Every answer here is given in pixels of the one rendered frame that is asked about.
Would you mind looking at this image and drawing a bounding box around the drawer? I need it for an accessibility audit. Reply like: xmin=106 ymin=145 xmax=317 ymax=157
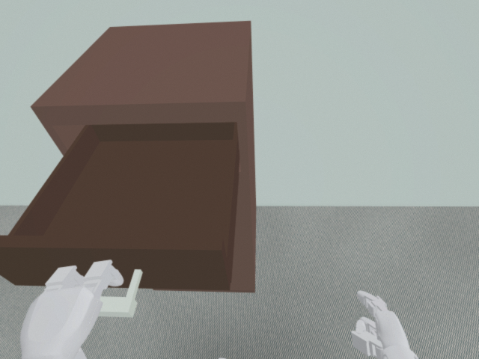
xmin=0 ymin=122 xmax=240 ymax=290

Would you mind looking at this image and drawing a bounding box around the cabinet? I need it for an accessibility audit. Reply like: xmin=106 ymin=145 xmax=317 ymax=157
xmin=31 ymin=21 xmax=256 ymax=292

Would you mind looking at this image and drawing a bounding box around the robot left hand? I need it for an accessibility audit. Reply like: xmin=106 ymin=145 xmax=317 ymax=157
xmin=20 ymin=260 xmax=123 ymax=359

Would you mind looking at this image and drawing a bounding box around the robot right hand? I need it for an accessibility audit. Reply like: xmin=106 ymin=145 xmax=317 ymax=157
xmin=351 ymin=290 xmax=410 ymax=359

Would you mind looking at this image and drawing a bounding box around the handle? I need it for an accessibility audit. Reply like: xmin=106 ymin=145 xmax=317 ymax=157
xmin=99 ymin=269 xmax=143 ymax=318

